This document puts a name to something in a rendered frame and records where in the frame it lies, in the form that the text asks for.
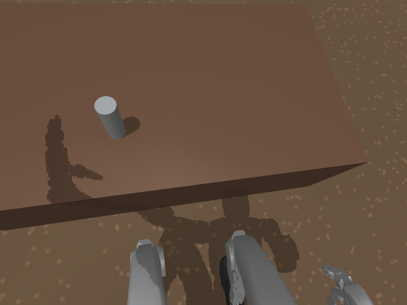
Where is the right robot foot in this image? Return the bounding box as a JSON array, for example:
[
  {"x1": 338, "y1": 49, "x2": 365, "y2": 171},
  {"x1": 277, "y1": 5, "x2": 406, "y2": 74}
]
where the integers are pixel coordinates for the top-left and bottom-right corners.
[{"x1": 219, "y1": 256, "x2": 244, "y2": 305}]

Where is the can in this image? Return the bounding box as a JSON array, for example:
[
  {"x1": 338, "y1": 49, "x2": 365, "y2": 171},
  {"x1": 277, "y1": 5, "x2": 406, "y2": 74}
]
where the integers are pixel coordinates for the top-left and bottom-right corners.
[{"x1": 94, "y1": 96, "x2": 126, "y2": 139}]

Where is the right robot hand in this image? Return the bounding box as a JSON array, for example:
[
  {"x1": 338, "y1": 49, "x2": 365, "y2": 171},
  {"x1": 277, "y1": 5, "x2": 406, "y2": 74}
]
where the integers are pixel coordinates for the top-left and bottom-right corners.
[{"x1": 322, "y1": 265, "x2": 374, "y2": 305}]

